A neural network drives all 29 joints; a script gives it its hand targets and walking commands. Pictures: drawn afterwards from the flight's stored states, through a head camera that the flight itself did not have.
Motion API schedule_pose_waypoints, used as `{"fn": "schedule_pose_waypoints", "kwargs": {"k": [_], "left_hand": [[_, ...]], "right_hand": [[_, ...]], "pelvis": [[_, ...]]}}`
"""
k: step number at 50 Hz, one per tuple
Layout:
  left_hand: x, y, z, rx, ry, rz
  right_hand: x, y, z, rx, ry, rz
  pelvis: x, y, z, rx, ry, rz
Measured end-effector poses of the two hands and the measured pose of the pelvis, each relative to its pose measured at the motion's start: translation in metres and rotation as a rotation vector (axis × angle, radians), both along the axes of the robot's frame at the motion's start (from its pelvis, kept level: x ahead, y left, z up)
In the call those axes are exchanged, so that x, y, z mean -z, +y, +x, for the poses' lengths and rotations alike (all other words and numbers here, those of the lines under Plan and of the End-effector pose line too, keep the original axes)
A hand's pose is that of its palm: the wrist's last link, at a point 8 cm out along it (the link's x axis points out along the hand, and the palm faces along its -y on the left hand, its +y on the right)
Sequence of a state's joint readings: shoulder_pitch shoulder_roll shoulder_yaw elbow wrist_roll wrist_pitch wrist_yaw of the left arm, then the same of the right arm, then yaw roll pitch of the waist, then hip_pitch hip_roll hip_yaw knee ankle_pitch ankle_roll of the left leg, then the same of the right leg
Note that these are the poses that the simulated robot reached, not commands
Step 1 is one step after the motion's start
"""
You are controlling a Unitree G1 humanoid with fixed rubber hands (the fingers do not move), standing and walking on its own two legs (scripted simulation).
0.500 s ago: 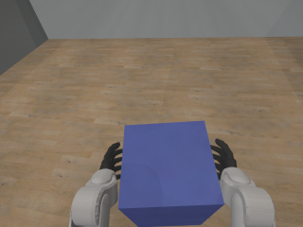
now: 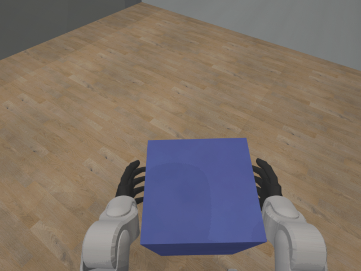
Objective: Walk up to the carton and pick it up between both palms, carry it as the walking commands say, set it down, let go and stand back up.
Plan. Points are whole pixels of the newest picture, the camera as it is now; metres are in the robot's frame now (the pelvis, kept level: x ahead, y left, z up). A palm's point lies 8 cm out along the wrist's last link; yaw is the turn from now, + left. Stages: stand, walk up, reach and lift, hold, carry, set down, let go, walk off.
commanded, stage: carry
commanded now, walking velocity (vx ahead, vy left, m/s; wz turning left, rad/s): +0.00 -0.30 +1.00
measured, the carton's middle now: (196, 206) +0.27 +0.00 +0.01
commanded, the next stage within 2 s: none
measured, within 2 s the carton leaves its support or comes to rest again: neither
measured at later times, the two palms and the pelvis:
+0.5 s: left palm (180, 236) +0.20 +0.03 +0.04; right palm (283, 171) +0.35 -0.19 +0.05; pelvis +0.05 -0.21 -0.03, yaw +32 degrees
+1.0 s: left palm (248, 257) +0.16 -0.08 +0.07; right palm (319, 168) +0.35 -0.27 +0.07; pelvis +0.07 -0.34 -0.01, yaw +43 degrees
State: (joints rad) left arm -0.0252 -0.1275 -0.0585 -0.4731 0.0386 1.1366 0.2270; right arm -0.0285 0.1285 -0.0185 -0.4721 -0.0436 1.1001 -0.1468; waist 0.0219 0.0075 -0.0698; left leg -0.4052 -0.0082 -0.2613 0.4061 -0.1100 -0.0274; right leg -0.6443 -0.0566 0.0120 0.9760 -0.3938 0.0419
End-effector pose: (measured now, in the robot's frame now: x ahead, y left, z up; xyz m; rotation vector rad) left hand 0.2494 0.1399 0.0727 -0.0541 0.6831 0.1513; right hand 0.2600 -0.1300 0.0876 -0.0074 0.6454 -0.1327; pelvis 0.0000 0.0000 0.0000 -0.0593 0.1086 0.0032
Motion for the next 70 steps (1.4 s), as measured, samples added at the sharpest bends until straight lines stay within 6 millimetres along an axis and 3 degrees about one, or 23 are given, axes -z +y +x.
{"fn": "schedule_pose_waypoints", "kwargs": {"k": [8,11,15,19,27,30,33,42,47,53,60,70], "left_hand": [[0.008,-0.069,0.006,-0.088,0.011,0.094],[0.009,-0.085,0.002,-0.129,0.051,0.115],[0.003,-0.096,-0.009,-0.227,0.057,0.115],[0.004,-0.099,-0.021,-0.35,0.02,0.103],[0.041,-0.111,-0.061,-0.56,0.015,0.012],[0.051,-0.126,-0.073,-0.589,0.074,-0.001],[0.04,-0.139,-0.085,-0.631,0.121,0.031],[0.012,-0.193,-0.079,-0.701,0.046,0.088],[-0.001,-0.212,-0.081,-0.72,0.029,0.087],[0.004,-0.221,-0.098,-0.763,0.036,0.057],[0.014,-0.224,-0.127,-0.792,0.041,0.02],[0.002,-0.232,-0.137,-0.79,0.006,0.04]], "right_hand": [[0.032,-0.067,0.031,-0.088,0.011,0.092],[0.041,-0.082,0.037,-0.129,0.054,0.112],[0.035,-0.086,0.054,-0.229,0.059,0.115],[0.026,-0.077,0.076,-0.349,0.022,0.104],[0.04,-0.061,0.085,-0.558,0.018,0.016],[0.052,-0.071,0.081,-0.589,0.077,0.001],[0.061,-0.081,0.073,-0.629,0.131,0.035],[0.041,-0.123,0.093,-0.694,0.059,0.088],[0.026,-0.139,0.094,-0.715,0.042,0.087],[0.023,-0.139,0.086,-0.758,0.048,0.055],[0.025,-0.135,0.063,-0.788,0.054,0.02],[0.016,-0.146,0.051,-0.788,0.019,0.039]], "pelvis": [[0.021,-0.083,0.02,-0.092,-0.004,0.076],[0.019,-0.109,0.028,-0.173,-0.02,0.092],[0.015,-0.14,0.038,-0.274,-0.03,0.108],[0.019,-0.17,0.042,-0.382,-0.011,0.094],[0.041,-0.222,0.049,-0.575,0.009,0.062],[0.039,-0.236,0.05,-0.602,0.008,0.083],[0.031,-0.249,0.054,-0.651,-0.003,0.076],[0.024,-0.309,0.073,-0.705,-0.025,0.116],[0.016,-0.331,0.075,-0.724,-0.012,0.13],[0.015,-0.349,0.067,-0.766,0.012,0.111],[0.018,-0.353,0.05,-0.789,-0.002,0.094],[0.018,-0.359,0.04,-0.79,-0.026,0.102]]}}
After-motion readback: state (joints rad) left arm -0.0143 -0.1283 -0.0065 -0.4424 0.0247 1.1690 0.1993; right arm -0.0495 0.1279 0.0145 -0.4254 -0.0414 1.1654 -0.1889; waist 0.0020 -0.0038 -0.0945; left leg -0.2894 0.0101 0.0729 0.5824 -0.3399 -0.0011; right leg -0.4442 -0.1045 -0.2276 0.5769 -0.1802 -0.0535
